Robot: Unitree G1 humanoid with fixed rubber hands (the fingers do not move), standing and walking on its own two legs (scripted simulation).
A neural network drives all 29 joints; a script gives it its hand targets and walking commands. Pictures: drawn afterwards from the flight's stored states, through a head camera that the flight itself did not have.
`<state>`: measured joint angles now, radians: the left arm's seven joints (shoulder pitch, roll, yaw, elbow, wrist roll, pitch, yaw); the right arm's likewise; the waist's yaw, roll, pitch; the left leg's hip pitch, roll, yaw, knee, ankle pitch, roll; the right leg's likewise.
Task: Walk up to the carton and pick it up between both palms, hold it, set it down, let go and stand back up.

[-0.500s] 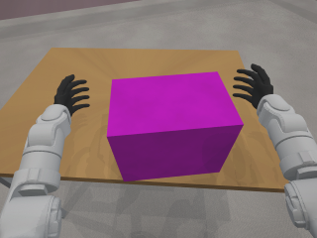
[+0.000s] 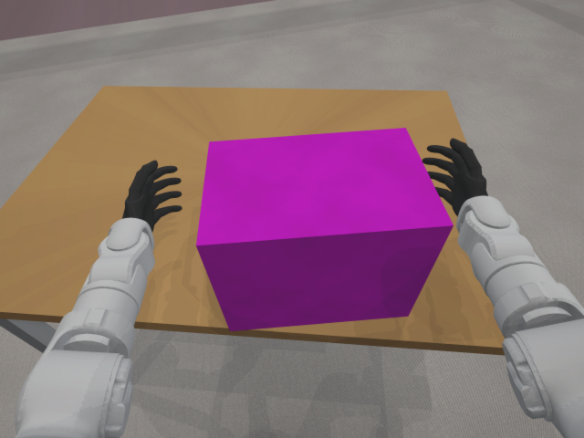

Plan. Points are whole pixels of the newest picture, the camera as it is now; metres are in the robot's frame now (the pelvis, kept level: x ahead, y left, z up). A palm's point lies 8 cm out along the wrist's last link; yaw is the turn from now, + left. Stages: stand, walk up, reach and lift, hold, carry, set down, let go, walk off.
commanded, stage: reach and lift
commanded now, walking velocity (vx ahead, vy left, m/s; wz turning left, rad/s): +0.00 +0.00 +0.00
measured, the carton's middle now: (314, 233) +0.43 +0.02 +0.05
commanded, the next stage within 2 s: none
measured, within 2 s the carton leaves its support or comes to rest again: neither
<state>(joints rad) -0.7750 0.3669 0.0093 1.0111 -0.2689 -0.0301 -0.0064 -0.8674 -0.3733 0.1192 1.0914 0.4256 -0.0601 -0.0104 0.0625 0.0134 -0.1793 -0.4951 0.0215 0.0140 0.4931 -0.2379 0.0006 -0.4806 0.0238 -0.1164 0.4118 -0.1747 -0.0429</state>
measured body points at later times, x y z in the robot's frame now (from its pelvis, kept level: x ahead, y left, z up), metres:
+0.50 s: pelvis -0.01 -0.01 +0.00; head +0.03 +0.00 +0.44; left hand +0.43 +0.22 +0.09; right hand +0.46 -0.17 +0.11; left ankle -0.01 +0.11 -0.74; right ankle +0.01 -0.09 -0.74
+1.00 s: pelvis -0.01 -0.02 +0.00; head +0.03 -0.01 +0.45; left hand +0.42 +0.22 +0.10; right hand +0.45 -0.17 +0.11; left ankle -0.01 +0.11 -0.74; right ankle +0.01 -0.09 -0.74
